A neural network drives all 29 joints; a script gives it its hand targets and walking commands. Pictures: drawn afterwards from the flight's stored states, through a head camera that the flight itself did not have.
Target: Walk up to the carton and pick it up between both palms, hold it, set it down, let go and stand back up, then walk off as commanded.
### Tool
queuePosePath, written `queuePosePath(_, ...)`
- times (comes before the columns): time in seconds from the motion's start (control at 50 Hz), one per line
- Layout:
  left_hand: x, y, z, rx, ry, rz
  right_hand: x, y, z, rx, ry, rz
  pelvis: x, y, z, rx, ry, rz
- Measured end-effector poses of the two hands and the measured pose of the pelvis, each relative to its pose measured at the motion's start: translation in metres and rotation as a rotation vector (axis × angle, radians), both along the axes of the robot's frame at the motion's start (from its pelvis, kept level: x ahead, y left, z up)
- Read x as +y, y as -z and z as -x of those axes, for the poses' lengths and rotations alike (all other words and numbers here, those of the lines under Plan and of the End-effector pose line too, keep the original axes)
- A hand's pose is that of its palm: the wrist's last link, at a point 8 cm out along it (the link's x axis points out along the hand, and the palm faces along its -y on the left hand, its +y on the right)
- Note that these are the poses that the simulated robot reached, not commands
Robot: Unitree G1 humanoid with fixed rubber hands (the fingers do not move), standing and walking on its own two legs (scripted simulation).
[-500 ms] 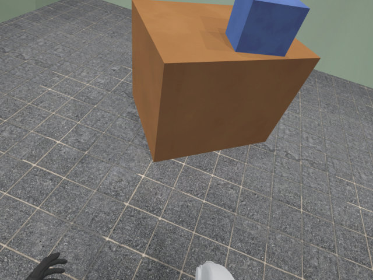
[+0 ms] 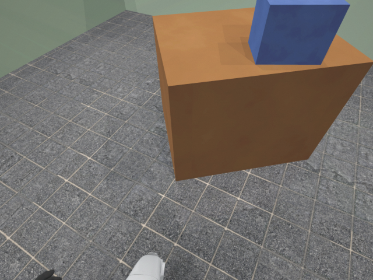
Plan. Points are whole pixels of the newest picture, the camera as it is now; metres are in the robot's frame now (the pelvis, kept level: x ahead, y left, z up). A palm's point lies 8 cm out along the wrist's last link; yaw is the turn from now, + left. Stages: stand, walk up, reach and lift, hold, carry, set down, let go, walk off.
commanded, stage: walk up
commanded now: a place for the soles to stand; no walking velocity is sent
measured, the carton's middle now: (290, 26) +1.08 -0.34 +0.06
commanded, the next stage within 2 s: none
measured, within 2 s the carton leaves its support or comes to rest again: neither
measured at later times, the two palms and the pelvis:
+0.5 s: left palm (97, 256) +0.19 +0.24 -0.14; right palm out of the picture +0.17 -0.42 -0.05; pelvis +0.11 -0.06 -0.02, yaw +2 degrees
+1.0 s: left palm (127, 252) +0.20 +0.17 -0.11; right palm out of the picture +0.29 -0.50 -0.08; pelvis +0.19 -0.16 -0.02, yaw +7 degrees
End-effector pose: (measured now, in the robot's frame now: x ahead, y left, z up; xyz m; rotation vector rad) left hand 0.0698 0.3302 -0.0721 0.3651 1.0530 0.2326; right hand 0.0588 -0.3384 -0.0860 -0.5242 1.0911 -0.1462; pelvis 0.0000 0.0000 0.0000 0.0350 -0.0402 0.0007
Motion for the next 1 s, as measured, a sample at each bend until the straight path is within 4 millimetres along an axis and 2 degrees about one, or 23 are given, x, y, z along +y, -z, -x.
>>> queuePosePath(0.12, -0.006, 0.019, -0.033, -0.012, -0.019, 0.049, -0.002, -0.010, -0.046, 0.013, -0.025, 0.044, -0.001, 0.005, -0.037, 0.013, -0.032, 0.024)
queuePosePath(0.2, -0.007, 0.048, -0.064, -0.020, -0.018, 0.085, -0.005, -0.011, -0.073, -0.019, -0.025, 0.105, 0.003, 0.022, -0.062, 0.005, -0.035, 0.026)
queuePosePath(0.26, -0.019, 0.057, -0.084, -0.016, -0.003, 0.118, -0.011, -0.021, -0.077, -0.029, 0.005, 0.134, -0.003, 0.021, -0.074, 0.002, -0.033, 0.014)
queuePosePath(0.38, -0.048, 0.066, -0.116, -0.040, 0.022, 0.157, -0.039, -0.038, -0.085, -0.043, 0.031, 0.191, -0.024, 0.020, -0.091, -0.008, -0.027, 0.003)
queuePosePath(0.46, -0.072, 0.069, -0.121, -0.026, 0.012, 0.164, -0.063, -0.037, -0.099, -0.049, 0.014, 0.190, -0.049, 0.022, -0.101, -0.005, -0.036, -0.013)
queuePosePath(0.52, -0.092, 0.067, -0.125, -0.011, 0.000, 0.147, -0.090, -0.028, -0.110, -0.040, -0.001, 0.180, -0.073, 0.025, -0.109, 0.008, -0.043, -0.030)
queuePosePath(0.58, -0.113, 0.063, -0.127, -0.007, -0.019, 0.106, -0.123, -0.011, -0.126, -0.030, -0.022, 0.167, -0.102, 0.034, -0.119, 0.019, -0.052, -0.044)
queuePosePath(0.62, -0.123, 0.061, -0.121, -0.002, -0.042, 0.077, -0.138, 0.003, -0.138, -0.015, -0.036, 0.161, -0.118, 0.040, -0.124, 0.013, -0.063, -0.027)
queuePosePath(0.72, -0.138, 0.033, -0.100, 0.035, -0.125, 0.025, -0.142, 0.009, -0.173, -0.010, -0.084, 0.081, -0.142, 0.023, -0.141, 0.011, -0.097, -0.009)
queuePosePath(0.8, -0.148, 0.021, -0.100, 0.038, -0.154, 0.002, -0.149, 0.007, -0.196, -0.017, -0.109, 0.057, -0.154, 0.016, -0.155, 0.000, -0.110, -0.004)
queuePosePath(0.9, -0.158, 0.024, -0.113, 0.035, -0.164, 0.013, -0.158, 0.004, -0.215, -0.012, -0.123, 0.065, -0.163, 0.016, -0.171, 0.005, -0.123, 0.000)
queuePosePath(1.0, -0.162, 0.042, -0.133, 0.016, -0.156, 0.045, -0.162, -0.001, -0.231, -0.019, -0.127, 0.104, -0.164, 0.024, -0.187, 0.007, -0.127, 0.013)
